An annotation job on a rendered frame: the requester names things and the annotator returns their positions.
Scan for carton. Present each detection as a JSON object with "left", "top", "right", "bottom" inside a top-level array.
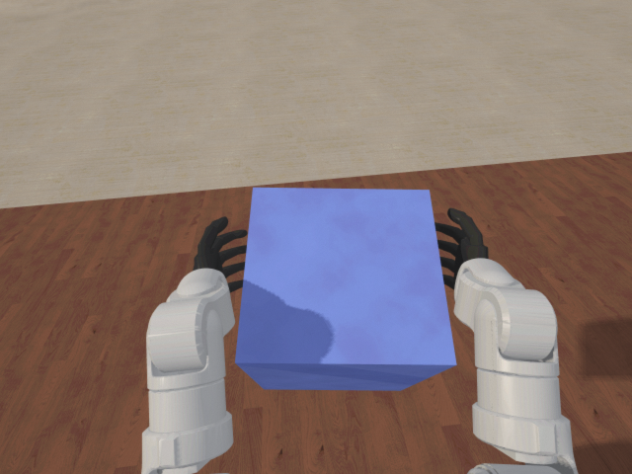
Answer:
[{"left": 235, "top": 188, "right": 457, "bottom": 391}]

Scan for left robot hand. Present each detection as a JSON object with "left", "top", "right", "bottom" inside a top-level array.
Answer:
[{"left": 193, "top": 216, "right": 248, "bottom": 292}]

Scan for right robot hand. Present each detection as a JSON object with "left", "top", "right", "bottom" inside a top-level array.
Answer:
[{"left": 434, "top": 208, "right": 489, "bottom": 289}]

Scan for robot left forearm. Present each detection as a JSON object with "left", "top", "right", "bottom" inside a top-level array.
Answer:
[{"left": 141, "top": 269, "right": 235, "bottom": 474}]

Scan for robot right forearm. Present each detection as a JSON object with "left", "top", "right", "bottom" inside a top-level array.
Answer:
[{"left": 454, "top": 258, "right": 579, "bottom": 474}]

